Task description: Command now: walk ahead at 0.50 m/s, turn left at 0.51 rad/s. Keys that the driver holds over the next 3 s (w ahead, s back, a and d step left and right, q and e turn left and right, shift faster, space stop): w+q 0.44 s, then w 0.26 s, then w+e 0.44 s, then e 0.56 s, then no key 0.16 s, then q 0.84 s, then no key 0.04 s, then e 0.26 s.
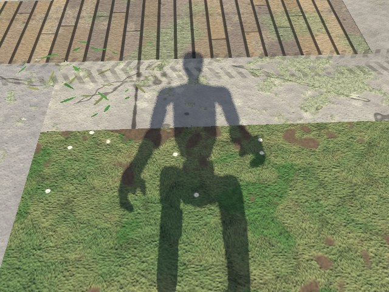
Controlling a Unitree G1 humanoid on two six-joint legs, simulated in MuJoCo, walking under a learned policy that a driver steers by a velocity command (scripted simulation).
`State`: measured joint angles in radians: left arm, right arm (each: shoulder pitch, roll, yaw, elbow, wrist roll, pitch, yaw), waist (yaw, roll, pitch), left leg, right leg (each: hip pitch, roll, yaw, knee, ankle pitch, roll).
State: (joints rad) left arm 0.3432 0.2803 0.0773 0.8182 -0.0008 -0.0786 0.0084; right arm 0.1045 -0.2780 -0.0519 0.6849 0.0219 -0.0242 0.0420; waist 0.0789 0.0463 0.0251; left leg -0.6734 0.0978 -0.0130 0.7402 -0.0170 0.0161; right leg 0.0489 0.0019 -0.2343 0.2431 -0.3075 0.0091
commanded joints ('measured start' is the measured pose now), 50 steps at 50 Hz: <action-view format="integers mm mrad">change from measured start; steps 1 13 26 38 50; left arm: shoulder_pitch -30 -127 -416 -93 54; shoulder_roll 187 146 97 85 169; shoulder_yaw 48 17 -8 -5 22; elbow -48 -153 -221 -120 -52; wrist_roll -18 9 -2 7 -32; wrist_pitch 4 -42 -48 -28 17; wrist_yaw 7 3 -41 -34 0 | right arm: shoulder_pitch -101 112 282 146 -128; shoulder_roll -55 -131 -151 -98 -76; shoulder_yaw -10 -49 -53 -26 -10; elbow -109 -93 7 -62 -128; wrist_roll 0 -20 1 -23 -8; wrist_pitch -11 -43 -24 -54 -89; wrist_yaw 19 -16 -62 -47 -20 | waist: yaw -18 -63 -162 -69 -14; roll -93 -3 50 -128 -140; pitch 73 -97 -18 -35 -15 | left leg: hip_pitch -10 562 558 11 247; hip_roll -8 82 48 -21 -94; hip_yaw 40 -390 -338 -90 -55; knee -69 -491 -403 391 -235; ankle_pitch -58 26 -29 -290 1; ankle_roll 42 282 192 0 -50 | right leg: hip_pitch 4 -689 -578 -145 -214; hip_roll -305 -126 -18 -207 -178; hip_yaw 64 328 299 612 540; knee -40 910 263 -31 20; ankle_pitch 475 12 376 181 230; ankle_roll -143 1 19 -244 -200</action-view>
